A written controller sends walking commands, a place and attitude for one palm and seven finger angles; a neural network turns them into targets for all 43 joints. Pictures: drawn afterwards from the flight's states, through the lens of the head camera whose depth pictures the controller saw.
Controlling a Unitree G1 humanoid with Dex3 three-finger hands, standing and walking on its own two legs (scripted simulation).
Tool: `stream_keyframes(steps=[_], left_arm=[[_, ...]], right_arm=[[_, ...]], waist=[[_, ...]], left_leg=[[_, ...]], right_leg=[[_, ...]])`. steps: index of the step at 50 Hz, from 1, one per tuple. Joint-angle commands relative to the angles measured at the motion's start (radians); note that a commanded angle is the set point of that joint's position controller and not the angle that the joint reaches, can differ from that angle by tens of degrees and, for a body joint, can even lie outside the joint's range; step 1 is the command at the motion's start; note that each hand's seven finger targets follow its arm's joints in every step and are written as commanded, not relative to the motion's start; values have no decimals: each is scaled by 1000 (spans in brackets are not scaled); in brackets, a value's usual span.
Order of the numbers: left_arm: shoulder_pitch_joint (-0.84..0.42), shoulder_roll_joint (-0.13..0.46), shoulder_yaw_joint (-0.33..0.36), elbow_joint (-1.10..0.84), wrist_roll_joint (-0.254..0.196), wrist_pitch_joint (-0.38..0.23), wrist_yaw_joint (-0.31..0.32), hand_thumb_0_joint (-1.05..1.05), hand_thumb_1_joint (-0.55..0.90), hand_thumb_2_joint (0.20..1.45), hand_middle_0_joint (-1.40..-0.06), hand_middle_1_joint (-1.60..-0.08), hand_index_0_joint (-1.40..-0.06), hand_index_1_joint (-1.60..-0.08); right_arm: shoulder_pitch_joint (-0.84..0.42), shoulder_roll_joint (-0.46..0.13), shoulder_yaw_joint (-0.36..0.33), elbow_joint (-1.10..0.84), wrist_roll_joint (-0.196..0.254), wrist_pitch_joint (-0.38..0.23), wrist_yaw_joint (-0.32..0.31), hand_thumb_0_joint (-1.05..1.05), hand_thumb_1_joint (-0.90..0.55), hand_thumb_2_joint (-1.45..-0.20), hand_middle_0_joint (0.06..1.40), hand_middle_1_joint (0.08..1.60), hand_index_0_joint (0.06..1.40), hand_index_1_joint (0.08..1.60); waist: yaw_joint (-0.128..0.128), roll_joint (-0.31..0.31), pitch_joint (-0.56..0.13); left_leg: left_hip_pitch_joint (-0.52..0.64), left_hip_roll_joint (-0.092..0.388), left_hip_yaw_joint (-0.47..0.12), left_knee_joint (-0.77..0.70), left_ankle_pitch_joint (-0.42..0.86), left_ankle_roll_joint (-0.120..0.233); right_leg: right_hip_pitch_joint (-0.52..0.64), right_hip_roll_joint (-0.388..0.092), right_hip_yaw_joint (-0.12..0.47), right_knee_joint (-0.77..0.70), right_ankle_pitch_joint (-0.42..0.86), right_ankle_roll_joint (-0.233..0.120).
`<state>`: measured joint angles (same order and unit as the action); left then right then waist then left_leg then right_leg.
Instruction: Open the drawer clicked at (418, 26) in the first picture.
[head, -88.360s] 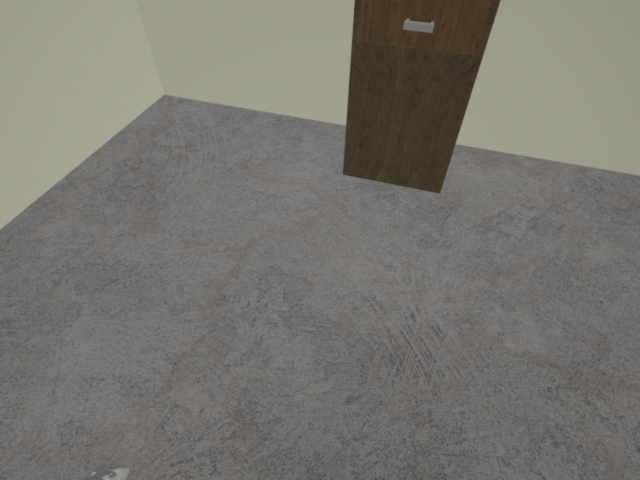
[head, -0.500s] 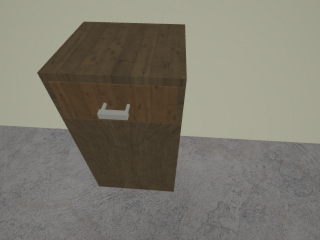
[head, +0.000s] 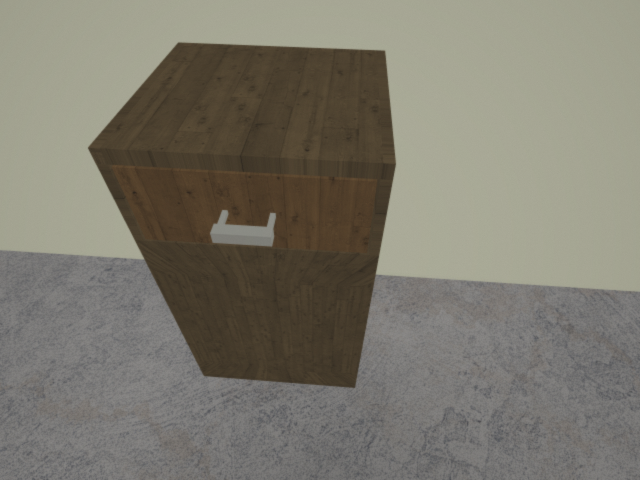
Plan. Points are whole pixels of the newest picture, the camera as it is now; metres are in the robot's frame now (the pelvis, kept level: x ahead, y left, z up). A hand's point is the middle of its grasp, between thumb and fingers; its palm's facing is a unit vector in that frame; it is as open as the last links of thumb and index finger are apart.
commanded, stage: come to a stop and stand still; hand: left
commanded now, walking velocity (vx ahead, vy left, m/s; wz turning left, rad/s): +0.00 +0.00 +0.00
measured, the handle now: (245, 226) +0.52 +0.17 -0.01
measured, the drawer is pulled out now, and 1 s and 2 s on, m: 0.00 0.00 0.00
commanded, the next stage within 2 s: look again from close up in 0.28 s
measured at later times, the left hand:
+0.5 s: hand out of the picture +0.00 +0.16 -0.18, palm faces +0.02 -0.99 -0.16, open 7.4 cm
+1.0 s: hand out of the picture +0.00 +0.15 -0.18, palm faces +0.03 -0.99 -0.16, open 7.4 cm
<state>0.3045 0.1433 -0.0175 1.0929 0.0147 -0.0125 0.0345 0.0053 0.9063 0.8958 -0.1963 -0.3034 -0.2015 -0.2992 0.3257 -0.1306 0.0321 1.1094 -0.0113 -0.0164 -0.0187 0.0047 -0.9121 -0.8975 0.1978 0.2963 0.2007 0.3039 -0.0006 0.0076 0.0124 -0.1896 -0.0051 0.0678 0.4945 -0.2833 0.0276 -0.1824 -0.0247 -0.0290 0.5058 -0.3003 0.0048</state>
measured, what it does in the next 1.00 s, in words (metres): stands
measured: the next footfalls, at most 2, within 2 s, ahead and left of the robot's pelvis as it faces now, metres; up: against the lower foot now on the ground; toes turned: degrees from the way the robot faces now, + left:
none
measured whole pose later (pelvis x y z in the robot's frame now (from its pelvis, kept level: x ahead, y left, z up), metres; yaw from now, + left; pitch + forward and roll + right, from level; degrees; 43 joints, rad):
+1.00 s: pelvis +0.02 -0.01 +0.00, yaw +0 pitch -1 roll +0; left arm 0.31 0.12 -0.01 1.13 0.02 -0.02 0.04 0.01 0.91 0.90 -0.20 -0.30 -0.20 -0.30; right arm 0.30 -0.13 0.02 1.15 -0.01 -0.02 -0.03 0.00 -0.91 -0.90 0.20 0.30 0.20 0.30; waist 0.01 -0.01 0.03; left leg -0.16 0.01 0.06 0.47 -0.29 0.01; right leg -0.14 -0.01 -0.03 0.46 -0.31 0.00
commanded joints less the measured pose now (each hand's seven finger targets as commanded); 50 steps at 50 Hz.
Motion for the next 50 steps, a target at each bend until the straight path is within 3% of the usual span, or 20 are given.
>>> stream_keyframes(steps=[1, 12, 32, 48, 49, 50], left_arm=[[64, 83, 21, -17, -3, -11, 5, 0, 900, 900, -200, -300, -200, -300], [76, 82, 22, 3, -1, -12, 6, 0, 900, 900, -200, -300, -200, -300], [85, 73, 22, 9, -1, -10, 5, 0, 900, 900, -200, -300, -200, -300], [98, 57, 25, 14, -1, -10, 6, 0, 900, 900, -200, -300, -200, -300], [134, 114, 28, 39, 11, -38, 46, 0, 900, 900, -200, -300, -200, -300], [-611, 347, -58, -1532, 87, -200, 44, 0, 877, 890, -202, -315, -202, -315]], right_arm=[[54, -106, -23, -20, -2, -16, -12, 0, -900, -900, 200, 300, 200, 300], [30, -109, -27, -7, 0, -18, -18, 0, -900, -900, 200, 300, 200, 300], [33, -96, -25, 14, 0, -15, -19, 0, -900, -900, 200, 300, 200, 300], [46, -78, -25, 23, 0, -16, -23, 0, -900, -900, 200, 300, 200, 300], [-59, -129, -38, -55, 15, -24, -11, 0, -900, -900, 200, 300, 200, 300], [-38, -277, -41, -408, 65, -174, -55, 0, -900, -900, 200, 300, 200, 300]], waist=[[-1, -7, 79], [0, 2, 51], [5, -20, 69], [9, 0, 73], [31, -39, 87], [-52, 251, -405]], left_leg=[[-43, 107, -108, -124, 154, 23], [23, 110, -94, -111, 262, 21], [22, 109, -91, -130, 224, 20], [22, 108, -88, -125, 247, 18], [-56, 117, -64, 88, 392, -21], [218, 25, -55, -60, 545, 19]], right_leg=[[-21, -60, 68, -83, 144, -42], [-1, -69, 67, -85, 231, -37], [6, -72, 67, -106, 224, -38], [8, -73, 64, -112, 238, -41], [-26, -128, 111, -110, 652, -22], [48, -17, 113, 5, 549, -54]])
